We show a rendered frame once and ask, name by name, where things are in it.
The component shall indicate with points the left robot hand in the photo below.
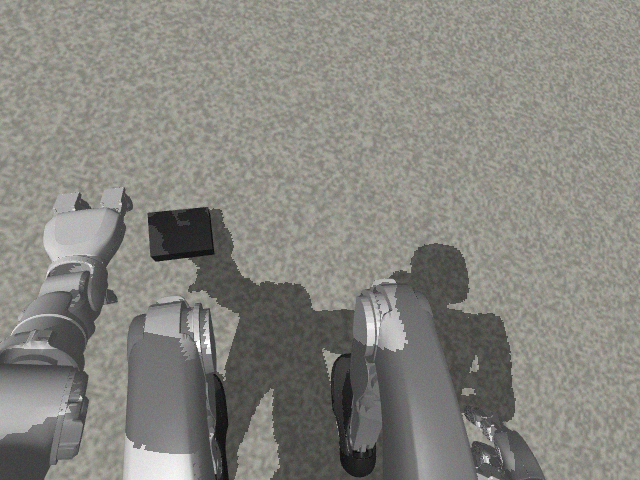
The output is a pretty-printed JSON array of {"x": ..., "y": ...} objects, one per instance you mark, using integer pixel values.
[{"x": 78, "y": 230}]

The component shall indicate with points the right robot foot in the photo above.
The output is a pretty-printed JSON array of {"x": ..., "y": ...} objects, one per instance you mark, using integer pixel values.
[{"x": 354, "y": 463}]

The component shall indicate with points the small box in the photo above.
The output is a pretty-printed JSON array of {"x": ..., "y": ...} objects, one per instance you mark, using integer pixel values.
[{"x": 178, "y": 234}]

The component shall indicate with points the left robot arm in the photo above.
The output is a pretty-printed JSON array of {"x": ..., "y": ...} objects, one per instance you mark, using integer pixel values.
[{"x": 43, "y": 406}]

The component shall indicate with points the right robot hand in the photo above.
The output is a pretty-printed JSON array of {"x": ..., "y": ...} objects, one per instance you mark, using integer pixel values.
[{"x": 511, "y": 459}]

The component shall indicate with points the left robot foot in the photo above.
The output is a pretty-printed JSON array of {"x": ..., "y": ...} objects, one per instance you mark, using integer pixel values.
[{"x": 221, "y": 429}]

